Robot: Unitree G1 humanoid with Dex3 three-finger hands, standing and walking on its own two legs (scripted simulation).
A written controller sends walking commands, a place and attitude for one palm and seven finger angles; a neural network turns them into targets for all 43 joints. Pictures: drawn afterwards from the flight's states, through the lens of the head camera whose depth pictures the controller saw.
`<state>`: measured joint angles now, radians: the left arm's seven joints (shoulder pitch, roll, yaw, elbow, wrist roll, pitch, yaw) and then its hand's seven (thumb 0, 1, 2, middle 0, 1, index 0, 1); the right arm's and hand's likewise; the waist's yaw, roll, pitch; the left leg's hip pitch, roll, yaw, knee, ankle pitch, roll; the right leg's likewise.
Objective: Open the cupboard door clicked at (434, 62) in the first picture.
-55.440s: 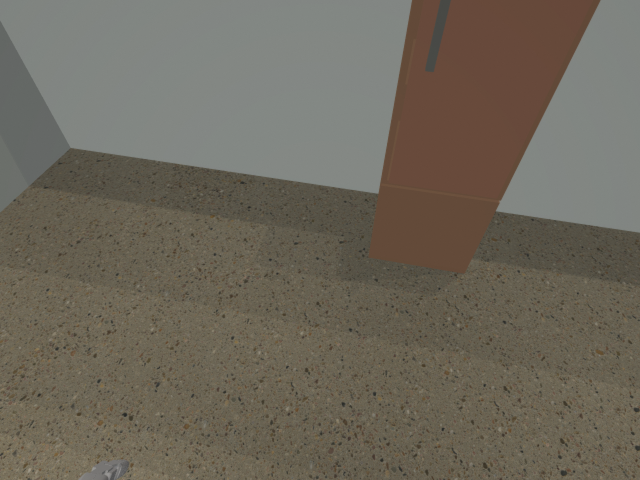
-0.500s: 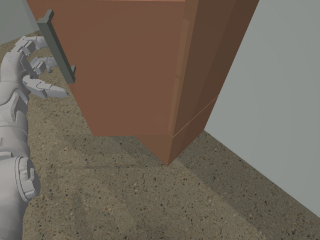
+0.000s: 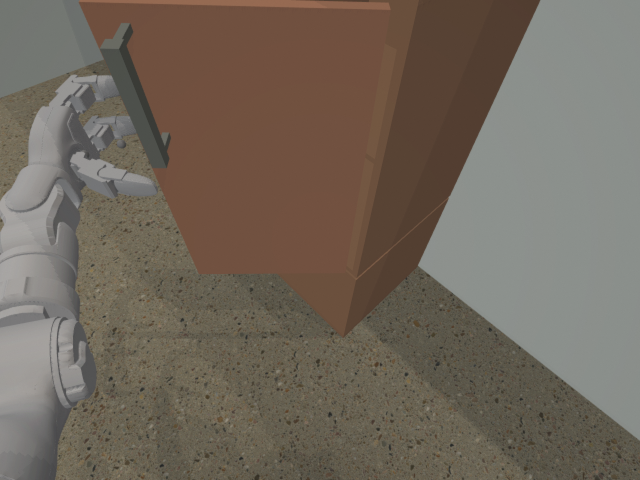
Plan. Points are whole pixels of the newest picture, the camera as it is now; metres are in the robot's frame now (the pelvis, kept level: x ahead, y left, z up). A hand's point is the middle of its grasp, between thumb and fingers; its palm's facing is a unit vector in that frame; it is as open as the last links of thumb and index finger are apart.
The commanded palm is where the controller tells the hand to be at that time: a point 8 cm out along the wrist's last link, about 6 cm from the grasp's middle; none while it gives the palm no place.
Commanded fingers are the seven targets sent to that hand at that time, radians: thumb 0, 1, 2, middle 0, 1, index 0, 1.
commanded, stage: slide the fingers in behind the handle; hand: left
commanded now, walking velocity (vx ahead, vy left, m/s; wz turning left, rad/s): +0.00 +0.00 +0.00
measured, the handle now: (143, 102) +0.55 +0.23 +0.16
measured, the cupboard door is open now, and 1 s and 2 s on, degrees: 47 48 48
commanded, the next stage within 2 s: close the thumb around the handle in 0.10 s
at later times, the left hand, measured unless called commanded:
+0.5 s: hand (121, 142) +0.47 +0.23 +0.16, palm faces +0.03 -1.00 -0.01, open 11.9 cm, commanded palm +0.45 +0.26 +0.15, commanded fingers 0.00 0.40 0.68 -0.36 -1.30 -0.36 -1.30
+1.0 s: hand (123, 142) +0.47 +0.23 +0.16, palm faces +0.05 -1.00 -0.02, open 6.3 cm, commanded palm +0.45 +0.27 +0.15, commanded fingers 0.00 0.90 0.90 -0.40 -1.35 -0.40 -1.35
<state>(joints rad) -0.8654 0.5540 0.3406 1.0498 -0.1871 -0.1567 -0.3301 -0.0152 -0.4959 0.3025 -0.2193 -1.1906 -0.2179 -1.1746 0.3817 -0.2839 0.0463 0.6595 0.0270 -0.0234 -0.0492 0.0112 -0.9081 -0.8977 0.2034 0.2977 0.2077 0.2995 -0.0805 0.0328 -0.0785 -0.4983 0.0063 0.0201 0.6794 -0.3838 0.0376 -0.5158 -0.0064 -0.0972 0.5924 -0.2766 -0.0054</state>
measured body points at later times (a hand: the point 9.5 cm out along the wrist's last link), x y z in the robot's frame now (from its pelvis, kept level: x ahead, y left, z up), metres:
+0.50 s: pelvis +0.00 +0.00 +0.00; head +0.06 +0.01 +0.44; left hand +0.46 +0.29 +0.16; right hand +0.03 -0.27 -0.12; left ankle -0.04 +0.09 -0.72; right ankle +0.00 -0.12 -0.72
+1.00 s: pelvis +0.00 +0.00 +0.00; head +0.07 +0.00 +0.45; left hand +0.46 +0.29 +0.16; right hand +0.06 -0.27 -0.12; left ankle -0.04 +0.09 -0.72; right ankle +0.00 -0.12 -0.72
